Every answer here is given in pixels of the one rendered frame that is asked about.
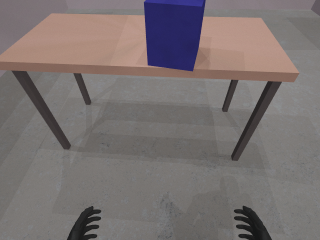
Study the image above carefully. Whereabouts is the right robot hand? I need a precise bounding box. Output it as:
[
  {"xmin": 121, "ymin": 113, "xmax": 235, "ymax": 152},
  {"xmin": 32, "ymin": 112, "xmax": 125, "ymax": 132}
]
[{"xmin": 234, "ymin": 205, "xmax": 272, "ymax": 240}]

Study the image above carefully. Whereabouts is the left robot hand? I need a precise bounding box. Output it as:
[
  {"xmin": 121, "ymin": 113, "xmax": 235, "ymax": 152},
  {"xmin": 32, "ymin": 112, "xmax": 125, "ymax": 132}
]
[{"xmin": 67, "ymin": 206, "xmax": 101, "ymax": 240}]

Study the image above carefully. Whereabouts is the table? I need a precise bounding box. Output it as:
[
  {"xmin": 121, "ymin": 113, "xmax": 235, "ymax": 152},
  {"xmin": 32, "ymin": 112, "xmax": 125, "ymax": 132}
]
[{"xmin": 0, "ymin": 13, "xmax": 299, "ymax": 161}]

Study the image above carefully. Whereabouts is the carton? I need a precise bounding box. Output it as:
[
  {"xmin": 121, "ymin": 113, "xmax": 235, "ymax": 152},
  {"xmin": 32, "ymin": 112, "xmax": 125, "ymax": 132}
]
[{"xmin": 144, "ymin": 0, "xmax": 206, "ymax": 72}]

